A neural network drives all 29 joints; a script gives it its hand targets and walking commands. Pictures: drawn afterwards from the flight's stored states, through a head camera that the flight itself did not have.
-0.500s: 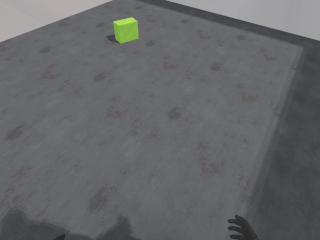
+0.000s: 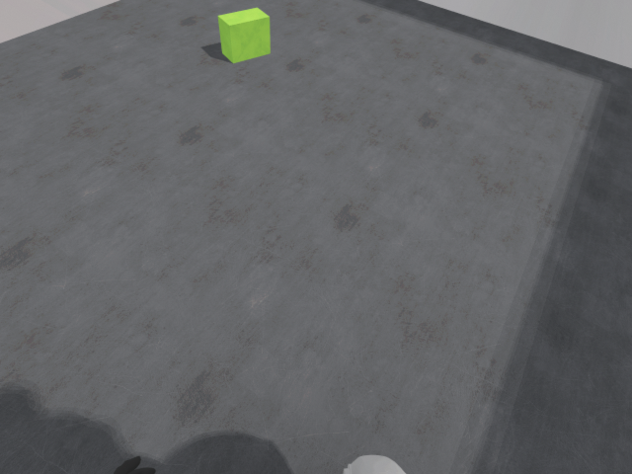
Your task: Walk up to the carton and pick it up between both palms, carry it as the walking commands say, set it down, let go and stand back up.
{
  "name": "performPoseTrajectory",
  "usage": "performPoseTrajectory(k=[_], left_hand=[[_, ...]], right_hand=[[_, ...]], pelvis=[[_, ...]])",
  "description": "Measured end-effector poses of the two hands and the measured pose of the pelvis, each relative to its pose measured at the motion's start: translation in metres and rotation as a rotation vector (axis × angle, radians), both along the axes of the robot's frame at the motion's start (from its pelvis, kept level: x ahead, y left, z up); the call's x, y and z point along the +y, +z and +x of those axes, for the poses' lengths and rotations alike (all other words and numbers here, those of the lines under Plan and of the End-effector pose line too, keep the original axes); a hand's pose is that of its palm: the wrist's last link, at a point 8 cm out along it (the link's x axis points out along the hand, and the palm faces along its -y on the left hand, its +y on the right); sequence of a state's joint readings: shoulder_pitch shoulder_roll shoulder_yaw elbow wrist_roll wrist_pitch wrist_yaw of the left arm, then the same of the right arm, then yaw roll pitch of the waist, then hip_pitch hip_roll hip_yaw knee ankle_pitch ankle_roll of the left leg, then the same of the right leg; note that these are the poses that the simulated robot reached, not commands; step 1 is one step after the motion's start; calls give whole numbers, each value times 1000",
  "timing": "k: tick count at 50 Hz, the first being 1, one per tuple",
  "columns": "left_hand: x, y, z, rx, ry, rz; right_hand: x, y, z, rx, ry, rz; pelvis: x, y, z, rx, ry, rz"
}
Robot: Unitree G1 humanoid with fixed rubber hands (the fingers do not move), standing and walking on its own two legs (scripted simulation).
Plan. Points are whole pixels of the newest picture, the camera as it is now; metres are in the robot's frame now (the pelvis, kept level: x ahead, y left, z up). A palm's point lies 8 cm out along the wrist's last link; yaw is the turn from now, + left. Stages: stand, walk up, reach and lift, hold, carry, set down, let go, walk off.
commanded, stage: walk up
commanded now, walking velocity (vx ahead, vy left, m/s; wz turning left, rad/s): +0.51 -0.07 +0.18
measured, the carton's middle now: (245, 35) +2.53 +0.29 -0.65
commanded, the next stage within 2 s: none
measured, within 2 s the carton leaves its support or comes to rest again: neither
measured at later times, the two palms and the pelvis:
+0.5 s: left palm (141, 357) +0.30 +0.24 -0.10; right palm (470, 391) +0.25 -0.26 -0.12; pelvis +0.20 -0.01 +0.01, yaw +1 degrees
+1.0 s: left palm (157, 251) +0.50 +0.26 -0.11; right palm (427, 308) +0.40 -0.22 -0.13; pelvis +0.41 +0.01 +0.00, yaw +3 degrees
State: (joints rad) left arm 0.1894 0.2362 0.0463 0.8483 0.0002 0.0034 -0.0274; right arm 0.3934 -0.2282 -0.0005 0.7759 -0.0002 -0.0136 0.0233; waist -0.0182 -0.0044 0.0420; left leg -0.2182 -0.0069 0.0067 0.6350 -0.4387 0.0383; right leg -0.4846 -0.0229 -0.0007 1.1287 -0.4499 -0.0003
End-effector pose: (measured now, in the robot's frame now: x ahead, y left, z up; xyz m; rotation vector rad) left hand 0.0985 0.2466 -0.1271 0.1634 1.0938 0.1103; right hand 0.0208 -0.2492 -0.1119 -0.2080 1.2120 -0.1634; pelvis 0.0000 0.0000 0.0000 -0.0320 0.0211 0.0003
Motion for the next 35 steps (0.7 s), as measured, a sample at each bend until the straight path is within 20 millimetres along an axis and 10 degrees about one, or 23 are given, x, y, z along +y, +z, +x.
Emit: performPoseTrajectory(k=[7,12,26,35], left_hand=[[-24,12,100,-65,-106,-14],[-50,20,183,-186,-162,3],[-1,25,205,-52,17,50],[32,-10,277,-18,22,-4]], right_hand=[[-6,8,-42,224,-124,-11],[-16,-4,-28,320,-153,18],[-2,-5,242,-80,30,67],[34,-17,281,11,0,15]], pelvis=[[-10,5,56,43,5,11],[-27,-7,101,62,8,38],[-10,9,208,-62,22,34],[31,-11,279,-47,27,10]])
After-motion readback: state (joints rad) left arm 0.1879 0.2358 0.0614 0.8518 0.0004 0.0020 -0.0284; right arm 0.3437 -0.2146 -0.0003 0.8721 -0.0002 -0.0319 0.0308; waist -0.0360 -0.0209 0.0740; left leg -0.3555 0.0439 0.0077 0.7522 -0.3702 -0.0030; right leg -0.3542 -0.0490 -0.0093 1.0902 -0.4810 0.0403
